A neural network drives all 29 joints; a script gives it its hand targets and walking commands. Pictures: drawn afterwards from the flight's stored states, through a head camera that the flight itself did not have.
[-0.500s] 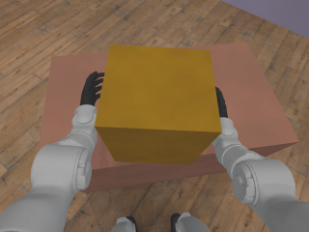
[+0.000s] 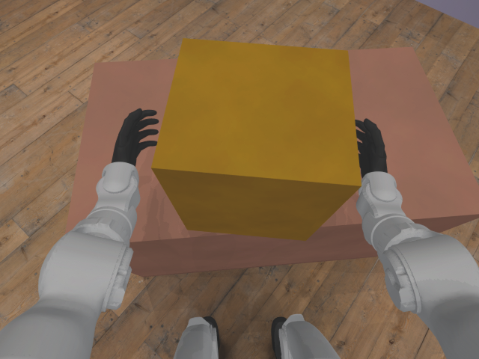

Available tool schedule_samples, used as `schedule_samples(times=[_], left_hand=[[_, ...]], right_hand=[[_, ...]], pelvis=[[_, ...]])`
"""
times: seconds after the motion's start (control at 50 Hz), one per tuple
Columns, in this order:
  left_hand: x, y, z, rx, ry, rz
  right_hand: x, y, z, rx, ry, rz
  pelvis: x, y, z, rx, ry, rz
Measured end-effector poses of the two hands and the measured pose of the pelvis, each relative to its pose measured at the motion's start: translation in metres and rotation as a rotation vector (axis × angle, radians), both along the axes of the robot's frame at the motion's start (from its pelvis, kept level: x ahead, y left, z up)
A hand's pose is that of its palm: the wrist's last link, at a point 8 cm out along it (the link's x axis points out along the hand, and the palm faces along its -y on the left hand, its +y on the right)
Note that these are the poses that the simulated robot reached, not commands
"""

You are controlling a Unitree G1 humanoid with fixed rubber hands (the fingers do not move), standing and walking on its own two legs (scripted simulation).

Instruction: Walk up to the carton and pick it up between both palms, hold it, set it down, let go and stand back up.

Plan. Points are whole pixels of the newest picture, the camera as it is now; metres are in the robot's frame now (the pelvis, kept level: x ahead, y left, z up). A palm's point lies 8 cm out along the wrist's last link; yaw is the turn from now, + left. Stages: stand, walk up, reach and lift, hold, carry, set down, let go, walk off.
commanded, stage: set down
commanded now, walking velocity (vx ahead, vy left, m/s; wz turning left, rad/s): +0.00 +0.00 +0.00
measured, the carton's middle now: (254, 155) +0.45 -0.03 -0.01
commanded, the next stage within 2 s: none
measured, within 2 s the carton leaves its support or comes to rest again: neither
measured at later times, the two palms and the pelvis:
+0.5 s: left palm (104, 192) +0.39 +0.22 +0.00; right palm (368, 194) +0.35 -0.21 -0.01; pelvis +0.01 +0.01 +0.02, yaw +1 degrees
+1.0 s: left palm (88, 241) +0.31 +0.23 +0.02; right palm (387, 239) +0.28 -0.22 +0.00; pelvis +0.02 +0.00 +0.05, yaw +1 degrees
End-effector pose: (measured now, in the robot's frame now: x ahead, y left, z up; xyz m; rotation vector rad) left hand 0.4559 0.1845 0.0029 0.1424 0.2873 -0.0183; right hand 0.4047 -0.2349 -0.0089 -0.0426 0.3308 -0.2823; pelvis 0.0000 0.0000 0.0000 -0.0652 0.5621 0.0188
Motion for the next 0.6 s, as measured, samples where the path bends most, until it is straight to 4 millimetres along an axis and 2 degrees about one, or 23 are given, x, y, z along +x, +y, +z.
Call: schedule_samples(times=[0.2,0.42,0.6], left_hand=[[-0.02,0.003,-0.002,-0.016,-0.003,-0.02],[-0.054,0.023,-0.004,-0.031,-0.007,0.002],[-0.073,0.038,0.002,-0.024,-0.021,0.013]], right_hand=[[-0.025,0.016,-0.011,0.042,-0.015,0.001],[-0.047,0.02,-0.003,0.041,-0.009,-0.006],[-0.059,0.022,0.001,0.048,0.005,0.0]], pelvis=[[-0.001,0.006,0.002,-0.001,-0.049,-0.002],[0.004,0.013,0.012,0.0,-0.127,0.004],[0.012,0.013,0.022,0.005,-0.176,0.016]])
